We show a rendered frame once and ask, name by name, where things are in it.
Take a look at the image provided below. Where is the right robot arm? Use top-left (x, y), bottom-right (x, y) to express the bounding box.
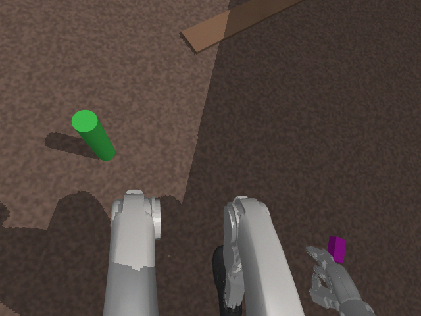
top-left (339, 300), bottom-right (377, 316)

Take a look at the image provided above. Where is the right robot foot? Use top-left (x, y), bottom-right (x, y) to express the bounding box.
top-left (212, 245), bottom-right (242, 316)

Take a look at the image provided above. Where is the right robot hand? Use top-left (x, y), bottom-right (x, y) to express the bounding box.
top-left (306, 246), bottom-right (362, 311)

